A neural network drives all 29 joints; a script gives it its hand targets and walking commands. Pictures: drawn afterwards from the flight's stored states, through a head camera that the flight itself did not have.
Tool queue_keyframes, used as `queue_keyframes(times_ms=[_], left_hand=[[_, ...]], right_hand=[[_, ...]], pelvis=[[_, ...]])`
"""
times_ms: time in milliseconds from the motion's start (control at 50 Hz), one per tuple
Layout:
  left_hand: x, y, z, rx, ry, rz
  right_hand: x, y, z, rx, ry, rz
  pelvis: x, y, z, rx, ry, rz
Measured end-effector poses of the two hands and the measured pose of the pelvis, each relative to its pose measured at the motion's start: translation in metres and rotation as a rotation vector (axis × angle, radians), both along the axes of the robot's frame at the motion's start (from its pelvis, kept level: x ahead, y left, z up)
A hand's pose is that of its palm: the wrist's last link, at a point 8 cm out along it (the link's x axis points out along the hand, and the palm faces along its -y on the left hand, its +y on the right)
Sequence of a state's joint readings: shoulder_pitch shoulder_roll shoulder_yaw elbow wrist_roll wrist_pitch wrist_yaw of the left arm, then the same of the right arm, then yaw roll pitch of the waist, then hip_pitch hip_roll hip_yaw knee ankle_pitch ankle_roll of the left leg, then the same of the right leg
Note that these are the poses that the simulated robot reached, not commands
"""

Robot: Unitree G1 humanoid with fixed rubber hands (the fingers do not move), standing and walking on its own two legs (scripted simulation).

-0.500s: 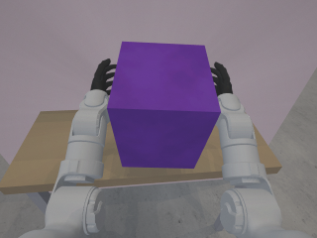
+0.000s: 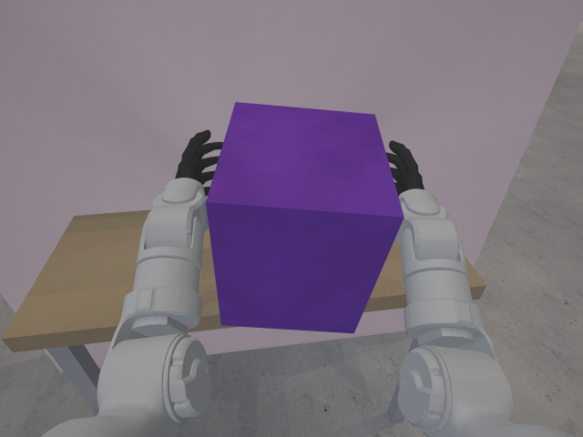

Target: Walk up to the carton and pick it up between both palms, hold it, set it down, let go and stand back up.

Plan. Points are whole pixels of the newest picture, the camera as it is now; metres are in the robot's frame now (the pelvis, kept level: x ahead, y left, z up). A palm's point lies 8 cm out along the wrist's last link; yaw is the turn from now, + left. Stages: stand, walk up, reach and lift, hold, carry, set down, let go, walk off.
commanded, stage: hold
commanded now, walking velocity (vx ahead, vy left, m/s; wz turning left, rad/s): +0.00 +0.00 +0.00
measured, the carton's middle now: (296, 221) +0.39 -0.01 +0.16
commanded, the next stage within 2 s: none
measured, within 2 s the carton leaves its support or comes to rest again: neither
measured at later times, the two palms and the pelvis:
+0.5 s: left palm (176, 174) +0.40 +0.15 +0.23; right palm (390, 181) +0.40 -0.14 +0.22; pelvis +0.00 +0.00 +0.00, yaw +0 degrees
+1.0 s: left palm (176, 195) +0.42 +0.17 +0.18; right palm (369, 193) +0.42 -0.12 +0.18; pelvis +0.04 +0.02 +0.00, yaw +0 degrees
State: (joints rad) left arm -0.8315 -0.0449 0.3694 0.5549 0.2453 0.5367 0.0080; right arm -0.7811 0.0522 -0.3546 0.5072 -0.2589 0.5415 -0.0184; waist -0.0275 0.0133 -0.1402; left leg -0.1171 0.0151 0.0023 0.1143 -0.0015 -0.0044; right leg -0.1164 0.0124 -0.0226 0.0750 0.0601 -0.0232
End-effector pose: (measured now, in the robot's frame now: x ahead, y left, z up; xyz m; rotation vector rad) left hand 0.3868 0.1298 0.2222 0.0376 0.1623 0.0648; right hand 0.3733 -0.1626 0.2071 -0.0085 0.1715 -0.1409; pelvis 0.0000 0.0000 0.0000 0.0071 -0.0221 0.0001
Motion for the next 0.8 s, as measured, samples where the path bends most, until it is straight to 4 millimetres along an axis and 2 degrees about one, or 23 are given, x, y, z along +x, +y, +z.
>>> queue_keyframes(times_ms=[140,300,460,620,800], left_hand=[[-0.009,0.008,0.013,-0.001,-0.001,0.037],[-0.007,0.018,0.011,-0.007,0.031,0.063],[0.007,0.020,0.012,-0.023,0.031,0.054],[0.026,0.022,0.013,-0.024,0.038,0.042],[0.044,0.032,-0.010,-0.033,0.049,0.053]], right_hand=[[0.002,0.008,0.010,0.011,0.004,0.038],[0.010,0.018,0.005,0.016,0.037,0.059],[0.020,0.019,0.008,0.021,0.038,0.044],[0.035,0.022,0.009,0.028,0.044,0.028],[0.055,0.032,-0.007,0.001,0.057,0.037]], pelvis=[[-0.006,-0.005,-0.001,0.004,-0.001,-0.002],[-0.010,-0.005,-0.002,0.003,0.025,0.006],[-0.006,-0.001,-0.002,-0.003,0.059,0.001],[0.010,0.008,-0.001,-0.005,0.081,-0.009],[0.027,0.016,0.001,-0.004,0.093,-0.009]])
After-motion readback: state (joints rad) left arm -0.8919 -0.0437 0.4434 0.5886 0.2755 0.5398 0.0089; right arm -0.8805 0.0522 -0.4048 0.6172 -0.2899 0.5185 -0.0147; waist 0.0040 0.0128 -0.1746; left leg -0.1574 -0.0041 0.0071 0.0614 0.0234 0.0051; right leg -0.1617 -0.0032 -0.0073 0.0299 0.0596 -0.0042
